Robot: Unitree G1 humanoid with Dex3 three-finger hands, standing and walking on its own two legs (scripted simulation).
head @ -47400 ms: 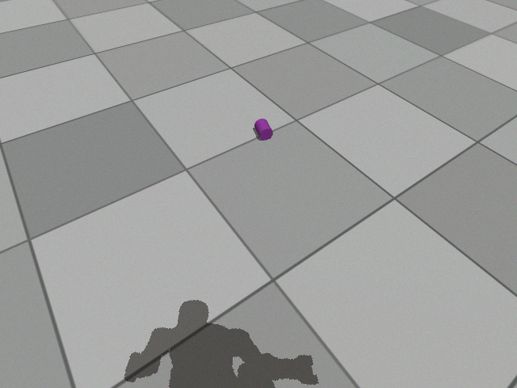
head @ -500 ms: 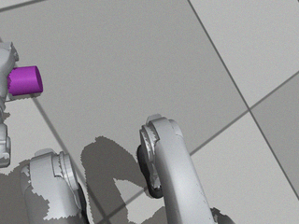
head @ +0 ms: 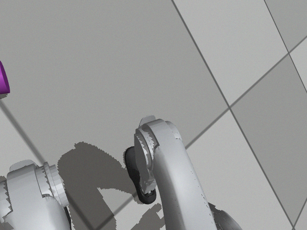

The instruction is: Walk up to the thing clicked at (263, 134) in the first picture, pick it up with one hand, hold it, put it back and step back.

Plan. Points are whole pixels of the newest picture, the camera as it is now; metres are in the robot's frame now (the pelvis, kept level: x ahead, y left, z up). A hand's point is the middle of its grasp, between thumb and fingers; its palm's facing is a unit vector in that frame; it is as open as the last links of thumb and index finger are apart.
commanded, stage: rest palm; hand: left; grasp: from above
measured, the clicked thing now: out of the picture +0.53 +0.23 -0.27
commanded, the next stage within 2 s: close in 0.32 s
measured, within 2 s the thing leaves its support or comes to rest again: neither
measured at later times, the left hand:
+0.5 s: hand out of the picture +0.50 +0.23 -0.24, palm faces -0.47 -0.08 -0.88, open 12.9 cm
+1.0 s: hand out of the picture +0.51 +0.24 -0.25, palm faces -0.47 -0.09 -0.88, open 11.4 cm
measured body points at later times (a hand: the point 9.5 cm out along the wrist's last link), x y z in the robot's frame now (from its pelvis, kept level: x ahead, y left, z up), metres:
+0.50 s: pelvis +0.00 +0.00 +0.00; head +0.28 +0.12 +0.33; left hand +0.52 +0.24 -0.19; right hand +0.01 -0.25 -0.04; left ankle +0.06 +0.12 -0.28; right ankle +0.13 -0.15 -0.28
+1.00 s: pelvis +0.00 +0.00 +0.00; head +0.29 +0.11 +0.32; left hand +0.53 +0.24 -0.20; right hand +0.00 -0.24 -0.05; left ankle +0.06 +0.12 -0.28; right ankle +0.13 -0.15 -0.28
